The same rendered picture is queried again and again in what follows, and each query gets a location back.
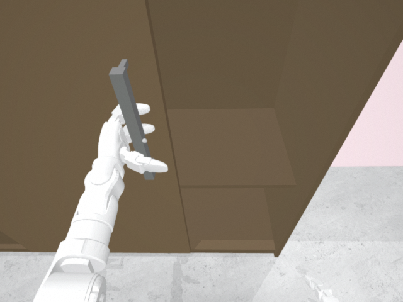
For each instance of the handle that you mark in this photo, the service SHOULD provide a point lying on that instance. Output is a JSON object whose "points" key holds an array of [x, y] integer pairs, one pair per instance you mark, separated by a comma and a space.
{"points": [[124, 94]]}

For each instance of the robot left upper arm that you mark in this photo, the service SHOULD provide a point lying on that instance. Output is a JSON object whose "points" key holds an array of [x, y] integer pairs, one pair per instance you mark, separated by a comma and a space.
{"points": [[73, 287]]}

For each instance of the wardrobe door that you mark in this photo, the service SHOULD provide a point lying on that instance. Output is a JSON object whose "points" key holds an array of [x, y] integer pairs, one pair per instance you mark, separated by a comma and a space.
{"points": [[55, 96], [4, 239]]}

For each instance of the robot left hand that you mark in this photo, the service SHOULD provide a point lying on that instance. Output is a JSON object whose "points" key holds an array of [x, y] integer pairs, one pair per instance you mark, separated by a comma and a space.
{"points": [[113, 137]]}

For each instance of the robot right hand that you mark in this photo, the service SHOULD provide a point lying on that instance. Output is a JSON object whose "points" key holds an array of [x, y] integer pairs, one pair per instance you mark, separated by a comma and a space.
{"points": [[321, 289]]}

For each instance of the robot left forearm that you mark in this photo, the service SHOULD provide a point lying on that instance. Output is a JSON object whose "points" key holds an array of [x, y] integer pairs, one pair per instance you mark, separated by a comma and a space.
{"points": [[85, 249]]}

